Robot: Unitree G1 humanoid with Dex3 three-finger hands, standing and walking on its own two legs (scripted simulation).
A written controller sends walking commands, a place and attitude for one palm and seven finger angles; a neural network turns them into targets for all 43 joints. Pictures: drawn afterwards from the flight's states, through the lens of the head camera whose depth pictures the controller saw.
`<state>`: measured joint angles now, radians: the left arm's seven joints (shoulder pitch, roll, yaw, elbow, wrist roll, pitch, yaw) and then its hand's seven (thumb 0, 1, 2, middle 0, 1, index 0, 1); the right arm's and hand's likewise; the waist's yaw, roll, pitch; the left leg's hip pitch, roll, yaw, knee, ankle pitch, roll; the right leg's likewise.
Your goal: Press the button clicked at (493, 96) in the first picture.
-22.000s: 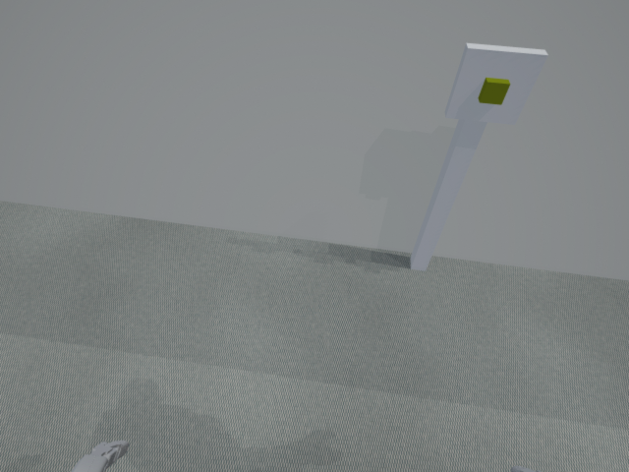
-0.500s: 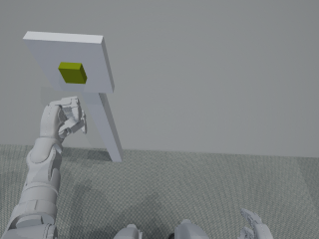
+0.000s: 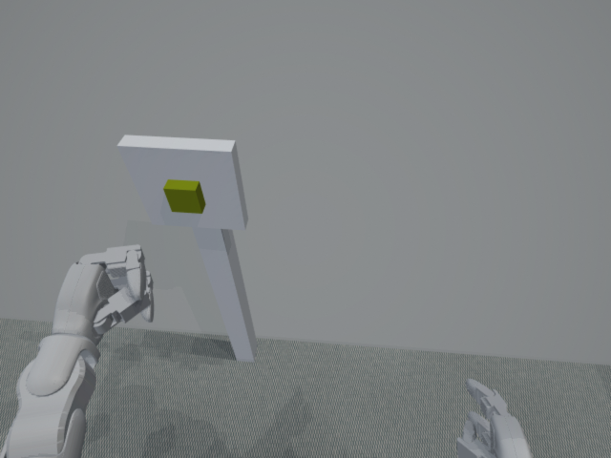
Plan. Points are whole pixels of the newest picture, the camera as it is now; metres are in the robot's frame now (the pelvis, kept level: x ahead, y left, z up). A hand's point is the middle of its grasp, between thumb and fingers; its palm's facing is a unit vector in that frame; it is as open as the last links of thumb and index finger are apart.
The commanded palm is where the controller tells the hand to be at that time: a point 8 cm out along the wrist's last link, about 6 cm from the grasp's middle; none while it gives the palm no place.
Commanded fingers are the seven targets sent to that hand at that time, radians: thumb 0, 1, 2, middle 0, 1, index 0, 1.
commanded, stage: draw the hand back to the body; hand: left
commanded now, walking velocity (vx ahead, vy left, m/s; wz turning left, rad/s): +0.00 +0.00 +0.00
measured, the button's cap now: (185, 195) +0.51 +0.24 +0.05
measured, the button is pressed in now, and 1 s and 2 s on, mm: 0 0 0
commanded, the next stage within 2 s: step back with the hand held close in 0.92 s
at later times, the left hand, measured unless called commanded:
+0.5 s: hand (80, 312) +0.22 +0.23 +0.17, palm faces +0.35 -0.86 -0.37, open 3.1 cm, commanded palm +0.16 +0.28 +0.19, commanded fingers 0.00 0.90 0.90 -1.30 -1.50 -1.30 -1.50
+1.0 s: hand (48, 353) +0.17 +0.22 +0.19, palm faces +0.39 -0.84 -0.38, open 3.1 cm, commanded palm +0.12 +0.27 +0.21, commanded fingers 0.00 0.90 0.90 -1.30 -1.50 -1.30 -1.50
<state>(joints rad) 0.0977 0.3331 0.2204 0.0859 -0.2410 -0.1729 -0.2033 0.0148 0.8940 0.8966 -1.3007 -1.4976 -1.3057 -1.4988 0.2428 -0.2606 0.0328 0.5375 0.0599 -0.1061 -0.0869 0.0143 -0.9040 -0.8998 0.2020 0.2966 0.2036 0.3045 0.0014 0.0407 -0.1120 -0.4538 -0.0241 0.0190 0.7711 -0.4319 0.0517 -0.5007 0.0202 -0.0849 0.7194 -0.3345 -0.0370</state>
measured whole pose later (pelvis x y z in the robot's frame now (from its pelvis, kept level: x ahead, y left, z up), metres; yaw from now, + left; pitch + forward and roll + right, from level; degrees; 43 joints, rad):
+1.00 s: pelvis +0.00 -0.01 +0.03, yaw -1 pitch -5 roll -1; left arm 0.55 0.32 0.27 -0.48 -0.06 -0.08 0.11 0.01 0.89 0.90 -1.31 -1.50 -1.31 -1.50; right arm 0.22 -0.22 0.02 0.62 0.00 -0.15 -0.07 0.02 -0.90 -0.90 0.20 0.30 0.20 0.30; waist 0.07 0.07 0.00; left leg -0.07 -0.02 0.03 0.45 -0.29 0.04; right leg -0.13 0.04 -0.06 0.40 -0.19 -0.05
